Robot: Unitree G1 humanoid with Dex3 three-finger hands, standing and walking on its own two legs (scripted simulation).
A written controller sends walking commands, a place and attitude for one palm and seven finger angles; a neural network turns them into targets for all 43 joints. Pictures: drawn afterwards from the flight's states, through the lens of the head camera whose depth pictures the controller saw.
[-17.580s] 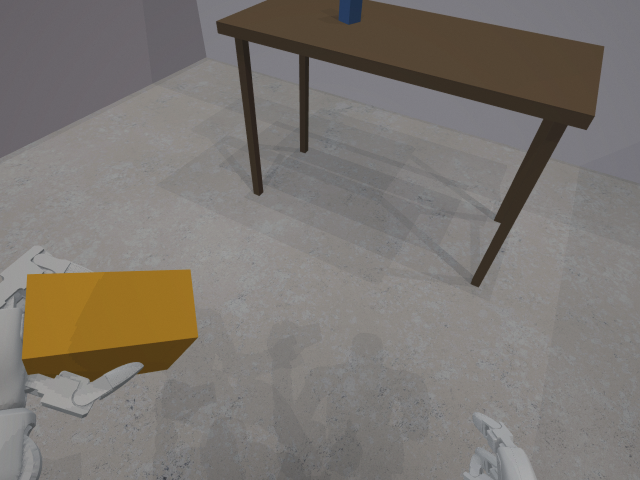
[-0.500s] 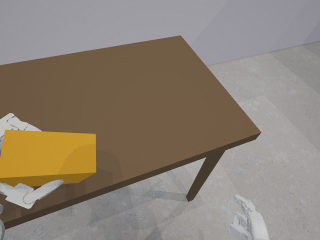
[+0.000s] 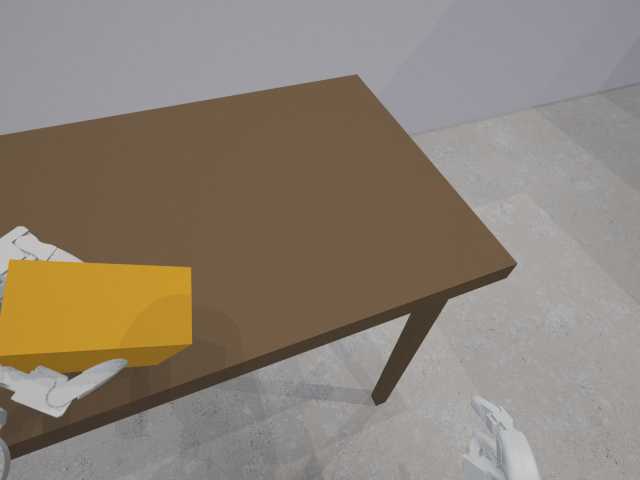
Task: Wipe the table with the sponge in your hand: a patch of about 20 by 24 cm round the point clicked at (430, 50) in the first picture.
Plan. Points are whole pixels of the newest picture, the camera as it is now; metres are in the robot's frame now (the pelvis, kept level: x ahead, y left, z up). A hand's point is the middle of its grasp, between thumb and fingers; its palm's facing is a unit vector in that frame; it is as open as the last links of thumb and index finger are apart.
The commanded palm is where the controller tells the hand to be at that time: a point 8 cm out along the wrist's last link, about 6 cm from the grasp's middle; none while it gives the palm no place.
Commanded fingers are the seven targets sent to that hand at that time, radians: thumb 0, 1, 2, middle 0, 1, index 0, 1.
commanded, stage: shuffle to correct the standing spot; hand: left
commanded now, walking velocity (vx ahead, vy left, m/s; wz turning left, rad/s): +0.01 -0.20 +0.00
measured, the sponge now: (125, 322) +0.23 +0.20 +0.14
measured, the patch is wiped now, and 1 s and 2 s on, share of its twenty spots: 0.00 0.00 0.00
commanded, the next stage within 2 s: come to a stop and stand still in 0.82 s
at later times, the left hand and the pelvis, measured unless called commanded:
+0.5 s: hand (73, 319) +0.22 +0.23 +0.17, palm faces +0.32 -0.85 -0.41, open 10.4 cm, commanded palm +0.16 +0.27 +0.18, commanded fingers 0.00 0.10 1.30 -1.20 -1.60 -1.20 -1.60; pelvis +0.00 -0.01 +0.00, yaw +0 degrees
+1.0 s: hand (44, 314) +0.22 +0.25 +0.18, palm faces +0.34 -0.80 -0.50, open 10.4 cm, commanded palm +0.15 +0.27 +0.18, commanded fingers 0.00 0.10 1.30 -1.20 -1.60 -1.20 -1.60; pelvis -0.01 -0.01 +0.00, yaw +0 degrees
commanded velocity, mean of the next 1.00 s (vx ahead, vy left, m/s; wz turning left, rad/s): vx -0.01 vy -0.18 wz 0.00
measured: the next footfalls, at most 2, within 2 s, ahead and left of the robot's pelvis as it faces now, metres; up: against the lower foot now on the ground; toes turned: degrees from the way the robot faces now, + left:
none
